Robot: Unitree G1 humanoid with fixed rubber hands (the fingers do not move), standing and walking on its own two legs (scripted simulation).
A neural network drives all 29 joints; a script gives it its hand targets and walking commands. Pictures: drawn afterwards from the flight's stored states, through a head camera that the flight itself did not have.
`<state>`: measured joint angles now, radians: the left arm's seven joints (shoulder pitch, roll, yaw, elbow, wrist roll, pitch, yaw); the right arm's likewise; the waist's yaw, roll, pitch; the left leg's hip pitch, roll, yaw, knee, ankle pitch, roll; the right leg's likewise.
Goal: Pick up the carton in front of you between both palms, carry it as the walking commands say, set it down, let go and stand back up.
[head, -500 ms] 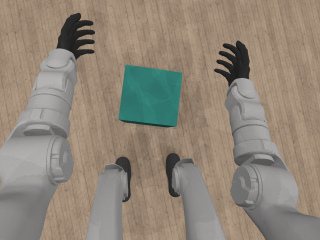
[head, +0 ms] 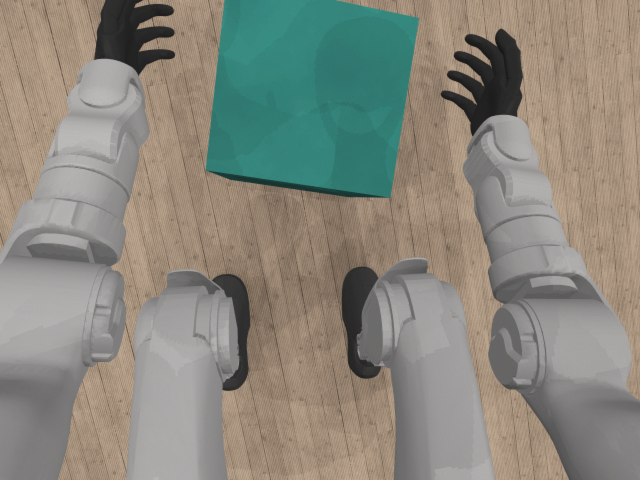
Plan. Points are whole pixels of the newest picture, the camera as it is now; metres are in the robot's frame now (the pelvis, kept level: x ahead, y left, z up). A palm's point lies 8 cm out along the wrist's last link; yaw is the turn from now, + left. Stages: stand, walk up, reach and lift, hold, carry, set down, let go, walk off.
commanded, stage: reach and lift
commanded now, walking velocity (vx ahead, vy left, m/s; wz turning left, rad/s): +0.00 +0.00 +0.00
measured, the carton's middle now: (304, 116) +0.51 -0.01 -0.30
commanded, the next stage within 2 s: none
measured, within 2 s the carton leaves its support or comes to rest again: leaves its support in 1.06 s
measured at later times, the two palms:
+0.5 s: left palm (167, 75) +0.54 +0.16 -0.24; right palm (452, 116) +0.50 -0.19 -0.23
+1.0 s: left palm (188, 71) +0.54 +0.14 -0.23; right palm (435, 104) +0.51 -0.16 -0.21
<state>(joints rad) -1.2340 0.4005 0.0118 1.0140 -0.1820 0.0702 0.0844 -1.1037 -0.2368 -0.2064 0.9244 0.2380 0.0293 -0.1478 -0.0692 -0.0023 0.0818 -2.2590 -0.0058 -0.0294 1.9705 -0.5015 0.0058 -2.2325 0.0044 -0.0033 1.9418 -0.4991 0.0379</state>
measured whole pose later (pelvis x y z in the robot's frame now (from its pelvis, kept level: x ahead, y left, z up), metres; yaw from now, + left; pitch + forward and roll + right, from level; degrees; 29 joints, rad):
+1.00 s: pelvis -0.01 +0.00 -0.06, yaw -1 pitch +38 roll -3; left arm -1.53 0.34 -0.07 1.31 -0.16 0.03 0.13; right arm -1.39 -0.19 -0.22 1.19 0.25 -0.02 -0.19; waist -0.07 -0.05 0.28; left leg -2.33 0.01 -0.03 2.17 -0.51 0.02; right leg -2.30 0.03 0.00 2.13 -0.50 0.05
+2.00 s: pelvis +0.04 +0.00 +0.15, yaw +4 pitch +36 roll -1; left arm -0.76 -0.02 0.33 0.67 0.17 0.33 0.05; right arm -0.70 0.10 -0.45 0.57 -0.14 0.32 -0.06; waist -0.04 0.00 -0.26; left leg -1.66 -0.06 -0.05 1.53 -0.50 -0.01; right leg -1.63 0.06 0.05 1.52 -0.53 0.04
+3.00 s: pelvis +0.09 -0.01 +0.35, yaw +5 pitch -4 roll +0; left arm -0.32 -0.17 0.32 0.42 0.30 0.60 0.00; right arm -0.34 0.17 -0.33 0.43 -0.30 0.59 0.02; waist 0.00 -0.01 -0.02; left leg -0.19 -0.02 -0.07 0.47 -0.22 -0.01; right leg -0.17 0.03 0.07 0.48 -0.24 0.00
